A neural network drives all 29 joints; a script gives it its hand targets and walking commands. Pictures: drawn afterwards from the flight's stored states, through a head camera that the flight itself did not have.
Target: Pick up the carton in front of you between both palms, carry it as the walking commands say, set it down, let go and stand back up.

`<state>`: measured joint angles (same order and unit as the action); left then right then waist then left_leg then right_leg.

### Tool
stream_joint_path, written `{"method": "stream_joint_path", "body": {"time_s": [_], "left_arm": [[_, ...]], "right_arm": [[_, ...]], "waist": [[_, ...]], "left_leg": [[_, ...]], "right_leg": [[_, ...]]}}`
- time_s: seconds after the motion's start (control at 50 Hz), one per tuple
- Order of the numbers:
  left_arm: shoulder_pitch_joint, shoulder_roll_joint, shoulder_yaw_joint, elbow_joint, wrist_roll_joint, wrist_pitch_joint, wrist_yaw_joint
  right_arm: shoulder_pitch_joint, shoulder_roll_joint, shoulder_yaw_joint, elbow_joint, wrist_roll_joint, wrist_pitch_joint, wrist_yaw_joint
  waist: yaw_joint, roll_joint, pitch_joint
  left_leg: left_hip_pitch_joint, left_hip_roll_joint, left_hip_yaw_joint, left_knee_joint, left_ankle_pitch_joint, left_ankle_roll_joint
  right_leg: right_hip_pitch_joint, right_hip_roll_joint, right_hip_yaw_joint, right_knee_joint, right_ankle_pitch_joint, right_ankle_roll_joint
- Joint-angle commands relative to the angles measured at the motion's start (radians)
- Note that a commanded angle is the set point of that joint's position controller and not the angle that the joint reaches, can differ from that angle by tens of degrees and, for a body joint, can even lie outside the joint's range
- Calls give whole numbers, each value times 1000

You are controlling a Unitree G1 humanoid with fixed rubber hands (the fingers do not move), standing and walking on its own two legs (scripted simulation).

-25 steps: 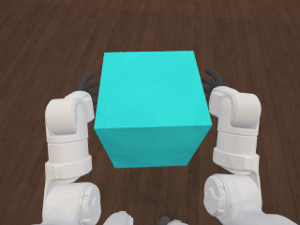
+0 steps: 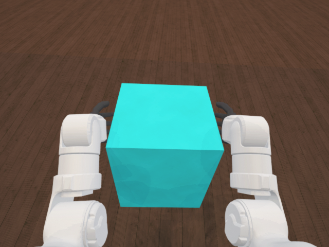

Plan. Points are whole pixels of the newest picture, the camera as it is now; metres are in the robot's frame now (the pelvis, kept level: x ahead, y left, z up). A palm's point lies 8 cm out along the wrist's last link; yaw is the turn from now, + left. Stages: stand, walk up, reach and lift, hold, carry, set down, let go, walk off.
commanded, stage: carry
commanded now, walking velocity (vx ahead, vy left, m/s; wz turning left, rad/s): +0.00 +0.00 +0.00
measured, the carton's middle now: (162, 148) +0.36 +0.00 +0.06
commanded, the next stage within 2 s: none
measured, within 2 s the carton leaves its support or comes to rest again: neither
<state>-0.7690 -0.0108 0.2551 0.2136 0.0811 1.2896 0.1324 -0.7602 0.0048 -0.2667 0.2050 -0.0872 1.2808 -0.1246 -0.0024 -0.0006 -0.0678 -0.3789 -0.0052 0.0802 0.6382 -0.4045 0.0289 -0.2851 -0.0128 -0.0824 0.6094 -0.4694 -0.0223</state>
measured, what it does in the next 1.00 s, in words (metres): stands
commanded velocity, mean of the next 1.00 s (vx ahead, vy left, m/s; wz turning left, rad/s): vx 0.00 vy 0.00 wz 0.00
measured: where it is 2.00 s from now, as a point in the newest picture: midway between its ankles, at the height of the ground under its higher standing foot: outside the picture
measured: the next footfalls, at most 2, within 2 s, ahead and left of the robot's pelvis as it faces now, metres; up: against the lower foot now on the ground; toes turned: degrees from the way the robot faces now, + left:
none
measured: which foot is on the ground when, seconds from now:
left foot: down 0.00-1.00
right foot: down 0.00-1.00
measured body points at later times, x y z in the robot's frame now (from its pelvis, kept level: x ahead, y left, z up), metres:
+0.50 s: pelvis -0.02 +0.00 +0.01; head -0.05 +0.00 +0.45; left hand +0.33 +0.15 +0.13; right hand +0.33 -0.15 +0.13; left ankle +0.01 +0.09 -0.72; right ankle -0.04 -0.10 -0.73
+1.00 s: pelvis -0.04 +0.00 +0.01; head -0.07 +0.00 +0.46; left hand +0.31 +0.15 +0.13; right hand +0.31 -0.16 +0.13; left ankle +0.01 +0.09 -0.72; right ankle -0.04 -0.10 -0.73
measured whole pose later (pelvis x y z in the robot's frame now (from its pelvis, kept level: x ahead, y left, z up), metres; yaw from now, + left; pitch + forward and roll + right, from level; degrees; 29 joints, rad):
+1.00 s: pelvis -0.04 +0.00 +0.01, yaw +0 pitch +0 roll +0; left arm -0.64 0.00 0.19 0.23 0.06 1.24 0.13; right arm -0.66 -0.01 -0.20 0.25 -0.06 1.23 -0.12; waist 0.00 0.00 -0.08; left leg -0.33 0.00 0.09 0.53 -0.29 0.03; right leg -0.25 0.00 -0.08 0.53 -0.37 -0.03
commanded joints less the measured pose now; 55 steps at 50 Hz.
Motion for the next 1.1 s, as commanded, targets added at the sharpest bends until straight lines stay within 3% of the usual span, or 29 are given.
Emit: {"method": "stream_joint_path", "body": {"time_s": [0.0, 0.06, 0.16, 0.3, 0.44, 0.62, 1.08], "left_arm": [[-707, -1143, -569, -65, -419, -54, -265], [-737, -1155, -601, -129, -441, -86, -259], [-728, -1131, -652, -230, -470, -98, -237], [-628, -1101, -644, -164, -450, -89, -248], [-654, -1110, -627, -123, -449, -101, -259], [-661, -1113, -609, -119, -450, -102, -252], [-665, -1116, -621, -150, -455, -96, -248]], "right_arm": [[-719, 1169, 601, -49, 448, -41, 268], [-754, 1191, 631, -104, 475, -73, 266], [-734, 1169, 673, -189, 496, -87, 246], [-613, 1121, 648, -117, 450, -79, 245], [-631, 1118, 622, -78, 436, -89, 251], [-643, 1122, 610, -74, 442, -89, 247], [-647, 1127, 624, -100, 450, -83, 246]], "waist": [[6, -4, -485], [5, -7, -464], [6, -3, -472], [6, -6, -448], [7, -2, -380], [8, -1, -371], [6, -1, -391]], "left_leg": [[221, 134, -115, -20, 602, 39], [219, 126, -112, -41, 509, 37], [248, 131, -117, -62, 477, 42], [252, 131, -112, -72, 480, 37], [225, 131, -118, -120, 377, 33], [215, 130, -121, -151, 313, 31], [206, 131, -120, -162, 277, 28]], "right_leg": [[205, -108, 78, -5, 597, -13], [202, -114, 87, -31, 551, -18], [198, -111, 93, -54, 458, -20], [180, -114, 97, -70, 467, -19], [137, -112, 103, -120, 349, -22], [127, -112, 107, -149, 283, -26], [105, -111, 113, -155, 257, -32]]}}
